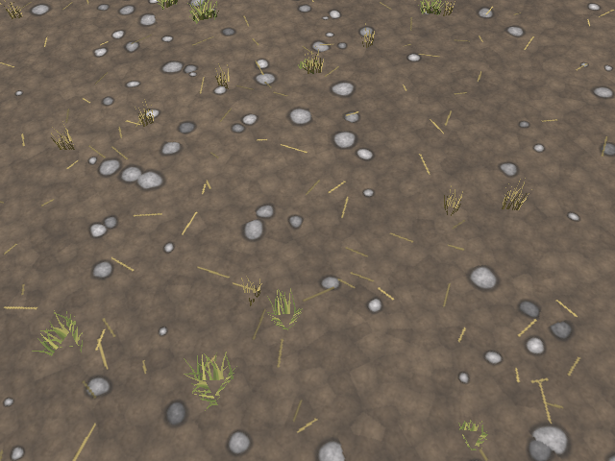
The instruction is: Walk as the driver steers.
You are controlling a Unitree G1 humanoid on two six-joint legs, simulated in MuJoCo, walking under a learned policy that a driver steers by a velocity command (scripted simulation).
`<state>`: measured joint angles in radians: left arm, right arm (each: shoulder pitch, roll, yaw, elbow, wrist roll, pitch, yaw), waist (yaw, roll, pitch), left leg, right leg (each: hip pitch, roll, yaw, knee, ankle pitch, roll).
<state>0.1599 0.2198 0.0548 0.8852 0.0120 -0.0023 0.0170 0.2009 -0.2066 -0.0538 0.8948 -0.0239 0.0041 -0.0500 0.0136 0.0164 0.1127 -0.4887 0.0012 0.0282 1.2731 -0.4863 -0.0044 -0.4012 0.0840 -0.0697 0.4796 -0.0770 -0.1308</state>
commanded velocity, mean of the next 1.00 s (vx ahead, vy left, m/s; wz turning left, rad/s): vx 0.35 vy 0.00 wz -0.07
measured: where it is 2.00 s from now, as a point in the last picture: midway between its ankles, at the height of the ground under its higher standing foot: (374, 302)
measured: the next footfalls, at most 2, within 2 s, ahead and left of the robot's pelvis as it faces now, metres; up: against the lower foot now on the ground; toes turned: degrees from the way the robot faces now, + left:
left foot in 0.30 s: +0.00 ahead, +0.11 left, +0.00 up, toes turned -1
right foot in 0.76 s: +0.26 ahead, -0.13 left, +0.00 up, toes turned -8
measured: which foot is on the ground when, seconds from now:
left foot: up 0.00-0.28, down 0.30-0.76, up 0.78-1.00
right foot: down 0.00-0.30, up 0.32-0.74, down 0.76-1.00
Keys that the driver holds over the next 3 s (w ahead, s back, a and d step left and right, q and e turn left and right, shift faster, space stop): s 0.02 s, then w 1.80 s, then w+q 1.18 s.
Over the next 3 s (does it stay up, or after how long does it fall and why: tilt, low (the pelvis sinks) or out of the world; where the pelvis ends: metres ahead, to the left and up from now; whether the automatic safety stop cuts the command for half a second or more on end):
stays up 1.35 -0.01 -0.01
